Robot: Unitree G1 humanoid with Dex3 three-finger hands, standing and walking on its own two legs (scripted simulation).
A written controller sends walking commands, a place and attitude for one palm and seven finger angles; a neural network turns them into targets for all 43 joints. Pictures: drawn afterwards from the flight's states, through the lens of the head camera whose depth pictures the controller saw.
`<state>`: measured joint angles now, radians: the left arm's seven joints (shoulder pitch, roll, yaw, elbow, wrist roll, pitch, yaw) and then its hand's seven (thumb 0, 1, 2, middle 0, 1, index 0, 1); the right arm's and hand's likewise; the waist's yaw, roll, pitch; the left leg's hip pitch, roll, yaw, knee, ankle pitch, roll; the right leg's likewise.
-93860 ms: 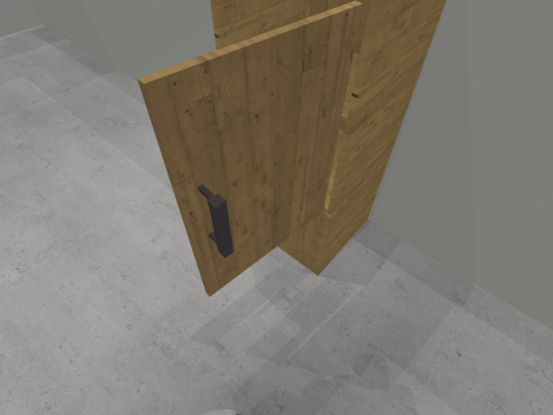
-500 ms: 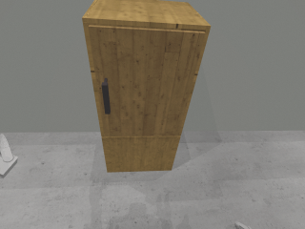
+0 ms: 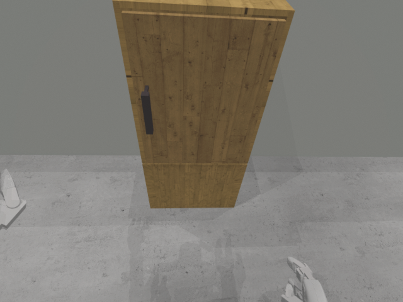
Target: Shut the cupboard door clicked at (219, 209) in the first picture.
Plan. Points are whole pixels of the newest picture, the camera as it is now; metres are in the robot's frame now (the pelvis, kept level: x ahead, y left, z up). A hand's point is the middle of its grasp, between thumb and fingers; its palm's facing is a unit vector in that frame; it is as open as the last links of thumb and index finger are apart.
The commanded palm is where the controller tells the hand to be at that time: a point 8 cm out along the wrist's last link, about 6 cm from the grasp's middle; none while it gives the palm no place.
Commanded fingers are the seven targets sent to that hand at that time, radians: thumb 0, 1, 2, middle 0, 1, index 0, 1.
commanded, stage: let the arm hang, fingers relaxed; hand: left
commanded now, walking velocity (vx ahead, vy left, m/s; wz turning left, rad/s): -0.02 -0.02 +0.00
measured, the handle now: (148, 110) +0.69 +0.21 -0.03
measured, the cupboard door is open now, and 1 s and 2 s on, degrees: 0 0 0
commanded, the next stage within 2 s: look to check the result in 1.20 s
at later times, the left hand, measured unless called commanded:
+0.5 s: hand out of the picture -0.03 +0.17 -0.18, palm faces +0.08 -0.98 -0.16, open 7.0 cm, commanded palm none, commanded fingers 0.00 0.90 0.90 -0.20 -0.30 -0.20 -0.30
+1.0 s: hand out of the picture -0.05 +0.15 -0.17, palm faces +0.08 -0.99 -0.14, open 7.4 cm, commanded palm none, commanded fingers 0.00 0.90 0.90 -0.20 -0.30 -0.20 -0.30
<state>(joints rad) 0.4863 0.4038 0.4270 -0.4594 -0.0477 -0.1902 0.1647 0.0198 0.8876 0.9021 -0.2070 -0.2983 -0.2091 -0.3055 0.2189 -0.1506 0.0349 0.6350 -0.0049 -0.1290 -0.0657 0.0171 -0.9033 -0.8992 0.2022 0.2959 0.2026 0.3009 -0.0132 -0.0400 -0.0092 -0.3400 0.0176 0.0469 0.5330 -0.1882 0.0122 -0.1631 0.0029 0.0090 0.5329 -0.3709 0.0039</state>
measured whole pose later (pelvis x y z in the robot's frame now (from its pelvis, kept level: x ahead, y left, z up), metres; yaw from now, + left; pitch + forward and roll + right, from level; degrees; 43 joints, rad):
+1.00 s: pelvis -0.01 +0.01 +0.01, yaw +2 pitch -2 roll +0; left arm 0.37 0.10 0.00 1.14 0.01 0.00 0.04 0.01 0.91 0.90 -0.20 -0.30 -0.20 -0.30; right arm 0.31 -0.11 0.00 1.13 -0.02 0.03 -0.03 0.02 -0.92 -0.90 0.20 0.30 0.20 0.30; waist -0.01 -0.01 0.01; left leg -0.28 -0.01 0.03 0.44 -0.12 0.03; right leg -0.10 -0.02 -0.02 0.45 -0.31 0.01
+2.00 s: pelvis +0.01 +0.00 +0.01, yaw +1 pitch -2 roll +0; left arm 0.32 0.14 0.01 1.14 0.01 -0.01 0.04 0.01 0.90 0.90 -0.20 -0.30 -0.20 -0.30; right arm 0.25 -0.15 0.00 1.13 -0.02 0.01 -0.03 0.01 -0.91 -0.90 0.20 0.30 0.20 0.30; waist -0.01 -0.01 0.05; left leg -0.23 0.01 0.04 0.42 -0.15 0.01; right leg -0.04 0.00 -0.01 0.39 -0.31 0.00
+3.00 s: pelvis +0.03 -0.02 +0.01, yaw +1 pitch -2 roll +1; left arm 0.33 0.14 0.00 1.14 0.01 -0.01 0.04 0.01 0.90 0.90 -0.20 -0.30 -0.20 -0.30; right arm 0.25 -0.15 0.00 1.14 -0.02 0.01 -0.04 0.01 -0.91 -0.90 0.20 0.30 0.20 0.30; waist 0.00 -0.02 0.05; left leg -0.21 0.02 0.03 0.41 -0.17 -0.02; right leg 0.00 0.01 -0.01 0.37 -0.33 -0.02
